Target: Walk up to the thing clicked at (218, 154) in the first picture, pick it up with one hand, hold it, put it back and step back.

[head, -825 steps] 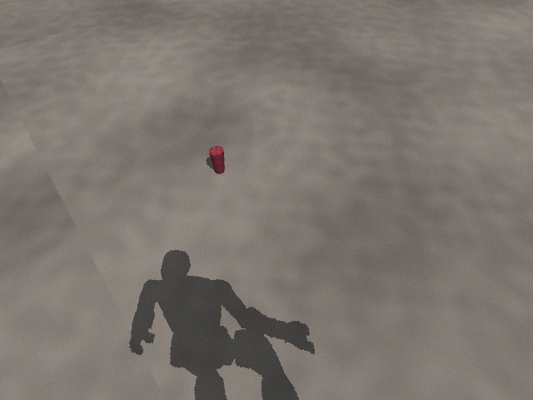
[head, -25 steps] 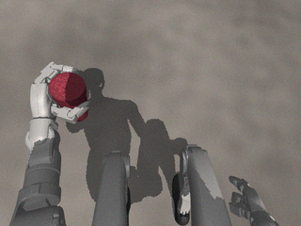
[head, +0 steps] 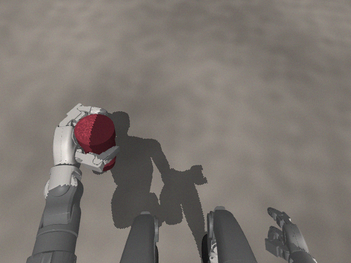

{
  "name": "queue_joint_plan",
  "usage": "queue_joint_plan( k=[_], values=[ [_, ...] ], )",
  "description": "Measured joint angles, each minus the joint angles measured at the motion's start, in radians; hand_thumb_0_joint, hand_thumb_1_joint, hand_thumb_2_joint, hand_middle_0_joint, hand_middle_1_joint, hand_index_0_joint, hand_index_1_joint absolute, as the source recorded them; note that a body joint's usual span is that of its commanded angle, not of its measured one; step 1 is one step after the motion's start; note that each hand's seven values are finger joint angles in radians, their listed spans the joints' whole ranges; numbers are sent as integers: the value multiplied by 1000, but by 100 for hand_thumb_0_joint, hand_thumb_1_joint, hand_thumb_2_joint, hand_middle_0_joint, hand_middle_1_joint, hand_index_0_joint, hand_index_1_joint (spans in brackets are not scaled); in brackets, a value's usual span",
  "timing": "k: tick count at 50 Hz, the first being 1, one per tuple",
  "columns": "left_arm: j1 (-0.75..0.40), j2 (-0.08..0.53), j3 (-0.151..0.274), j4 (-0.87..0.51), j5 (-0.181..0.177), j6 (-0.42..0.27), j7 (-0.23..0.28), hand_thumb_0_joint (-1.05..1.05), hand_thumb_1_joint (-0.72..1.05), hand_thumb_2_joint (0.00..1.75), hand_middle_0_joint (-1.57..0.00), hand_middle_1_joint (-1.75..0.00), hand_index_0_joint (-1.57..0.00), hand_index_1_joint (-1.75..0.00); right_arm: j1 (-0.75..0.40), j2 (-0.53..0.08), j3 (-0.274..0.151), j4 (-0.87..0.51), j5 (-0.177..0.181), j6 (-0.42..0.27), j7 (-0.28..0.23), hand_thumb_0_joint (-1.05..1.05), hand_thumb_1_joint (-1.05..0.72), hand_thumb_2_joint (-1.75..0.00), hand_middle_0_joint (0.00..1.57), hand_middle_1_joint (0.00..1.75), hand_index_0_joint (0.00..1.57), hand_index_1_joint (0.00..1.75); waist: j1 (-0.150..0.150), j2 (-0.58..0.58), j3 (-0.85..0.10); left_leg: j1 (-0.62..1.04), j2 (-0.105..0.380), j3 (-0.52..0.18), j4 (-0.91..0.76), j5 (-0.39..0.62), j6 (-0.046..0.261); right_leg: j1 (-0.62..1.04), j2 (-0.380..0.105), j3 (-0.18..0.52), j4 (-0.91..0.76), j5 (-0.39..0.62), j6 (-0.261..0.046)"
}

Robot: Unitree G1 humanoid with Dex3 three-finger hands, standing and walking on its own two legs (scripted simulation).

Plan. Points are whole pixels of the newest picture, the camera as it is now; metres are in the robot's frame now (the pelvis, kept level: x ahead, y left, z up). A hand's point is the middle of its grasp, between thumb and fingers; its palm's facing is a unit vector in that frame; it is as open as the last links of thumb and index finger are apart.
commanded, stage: lift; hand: left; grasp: from the side
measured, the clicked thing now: (100, 147) +0.36 +0.19 +0.00
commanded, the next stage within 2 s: hold in 1.04 s
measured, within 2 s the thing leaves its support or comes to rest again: neither
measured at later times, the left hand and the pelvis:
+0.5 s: hand (89, 121) +0.36 +0.18 +0.12, palm faces +0.09 -1.00 -0.03, open 10.2 cm; pelvis +0.02 +0.00 +0.07, yaw +0 degrees
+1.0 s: hand (86, 112) +0.36 +0.17 +0.15, palm faces +0.06 -1.00 +0.00, open 10.2 cm; pelvis +0.03 +0.00 +0.10, yaw +0 degrees
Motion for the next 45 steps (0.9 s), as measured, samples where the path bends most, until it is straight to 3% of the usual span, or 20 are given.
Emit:
queue_joint_plan(
  k=[24, 45],
  values=[
    [64, -36, -22, 3, 5, -24, 7, 2, -39, 115, -81, -106, -67, -106, 55, 15, -1, 19, -23, -12, 1, 1, -92, -90, 20, 30, 20, 30, 11, -4, 64, 364, 10, 16, -312, 87, -1, 360, 12, 1, -304, 82, -1],
    [71, -44, -23, 42, -10, -41, -39, 2, -39, 115, -81, -106, -67, -106, 63, 15, -4, 28, -28, -8, 6, 1, -91, -90, 20, 30, 20, 30, 15, -3, 100, 544, 13, 29, -464, 134, 0, 537, 16, 8, -453, 128, 1]
  ],
)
